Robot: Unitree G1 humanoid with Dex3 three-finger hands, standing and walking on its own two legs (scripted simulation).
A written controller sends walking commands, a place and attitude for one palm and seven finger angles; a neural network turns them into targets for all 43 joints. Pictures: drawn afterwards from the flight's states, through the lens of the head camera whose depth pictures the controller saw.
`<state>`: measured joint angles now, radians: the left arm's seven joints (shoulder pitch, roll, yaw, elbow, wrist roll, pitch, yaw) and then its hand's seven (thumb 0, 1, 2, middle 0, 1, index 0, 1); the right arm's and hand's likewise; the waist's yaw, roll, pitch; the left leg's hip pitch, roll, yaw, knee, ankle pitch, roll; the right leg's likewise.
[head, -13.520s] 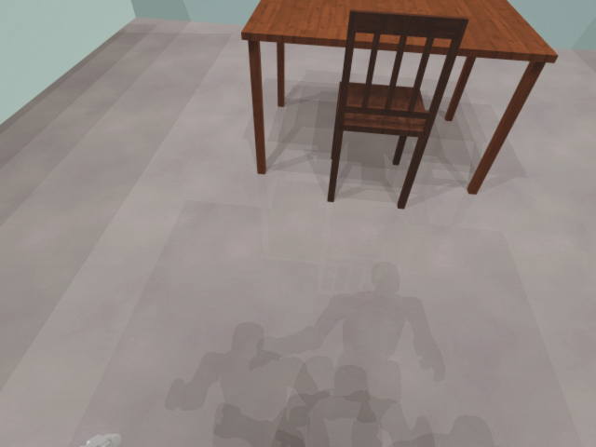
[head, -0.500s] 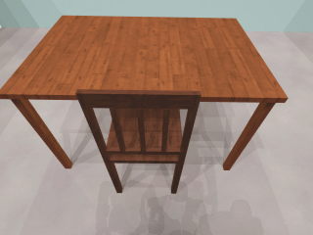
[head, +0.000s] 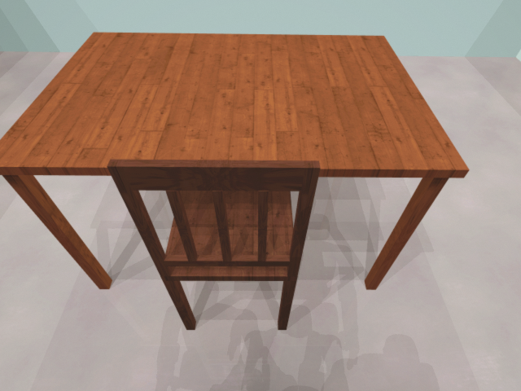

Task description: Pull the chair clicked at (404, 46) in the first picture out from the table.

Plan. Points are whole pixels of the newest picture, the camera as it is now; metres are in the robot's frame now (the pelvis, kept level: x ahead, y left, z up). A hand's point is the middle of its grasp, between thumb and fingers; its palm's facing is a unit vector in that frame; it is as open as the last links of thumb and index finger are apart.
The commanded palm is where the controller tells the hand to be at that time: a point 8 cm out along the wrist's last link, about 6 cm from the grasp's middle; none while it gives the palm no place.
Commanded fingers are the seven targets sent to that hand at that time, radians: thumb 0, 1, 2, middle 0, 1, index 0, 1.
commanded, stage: look again from close up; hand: left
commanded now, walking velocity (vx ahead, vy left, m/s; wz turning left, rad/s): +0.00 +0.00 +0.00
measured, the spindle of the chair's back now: (223, 227) +0.47 +0.11 -0.12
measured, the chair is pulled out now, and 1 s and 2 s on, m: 0.00 0.00 0.00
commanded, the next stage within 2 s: none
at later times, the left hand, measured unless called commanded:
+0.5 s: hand out of the picture -0.02 +0.14 -0.18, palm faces +0.03 -0.99 -0.16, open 7.3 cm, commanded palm none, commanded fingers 0.00 0.90 0.90 -0.20 -0.30 -0.20 -0.30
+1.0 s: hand out of the picture -0.02 +0.12 -0.17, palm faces +0.04 -0.98 -0.18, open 7.4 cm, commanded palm none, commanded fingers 0.00 0.90 0.90 -0.20 -0.30 -0.20 -0.30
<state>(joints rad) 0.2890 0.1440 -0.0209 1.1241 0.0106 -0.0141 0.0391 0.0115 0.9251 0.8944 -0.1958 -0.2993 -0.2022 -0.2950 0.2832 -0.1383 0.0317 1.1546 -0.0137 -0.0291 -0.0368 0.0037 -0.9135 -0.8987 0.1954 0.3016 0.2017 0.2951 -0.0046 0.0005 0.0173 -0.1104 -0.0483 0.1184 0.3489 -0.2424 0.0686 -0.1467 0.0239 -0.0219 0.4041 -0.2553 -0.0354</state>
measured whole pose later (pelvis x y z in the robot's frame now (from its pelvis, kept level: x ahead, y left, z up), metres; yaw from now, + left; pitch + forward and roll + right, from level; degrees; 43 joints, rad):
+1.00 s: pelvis +0.01 -0.03 +0.00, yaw +1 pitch +0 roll +1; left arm 0.34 0.12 -0.02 1.12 0.01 -0.03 0.04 0.00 0.91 0.89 -0.20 -0.30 -0.20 -0.30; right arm 0.31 -0.12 0.03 1.16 -0.01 -0.03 -0.04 0.00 -0.91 -0.90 0.19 0.30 0.20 0.30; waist 0.00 0.00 0.01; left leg -0.10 -0.01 0.09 0.34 -0.24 0.02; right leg -0.12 0.06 -0.04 0.37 -0.25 -0.08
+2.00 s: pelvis +0.00 -0.04 +0.00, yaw +1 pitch +0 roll +1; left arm 0.35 0.12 -0.02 1.12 0.01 -0.03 0.05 0.00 0.91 0.89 -0.20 -0.30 -0.20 -0.30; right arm 0.32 -0.11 0.03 1.17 -0.01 -0.03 -0.04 0.00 -0.91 -0.90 0.19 0.30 0.20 0.29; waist 0.00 -0.01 0.00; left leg -0.11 0.00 0.09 0.35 -0.24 0.02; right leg -0.12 0.07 -0.05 0.36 -0.24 -0.08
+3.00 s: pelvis +0.01 -0.03 +0.00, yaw +1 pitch +0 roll +1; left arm 0.34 0.12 -0.02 1.12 0.01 -0.03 0.05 0.00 0.91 0.89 -0.20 -0.30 -0.20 -0.30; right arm 0.31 -0.11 0.03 1.16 -0.01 -0.03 -0.04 0.00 -0.91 -0.90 0.19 0.30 0.20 0.29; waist 0.00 -0.02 0.00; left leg -0.11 -0.01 0.09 0.35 -0.25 0.02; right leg -0.12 0.06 -0.05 0.36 -0.25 -0.08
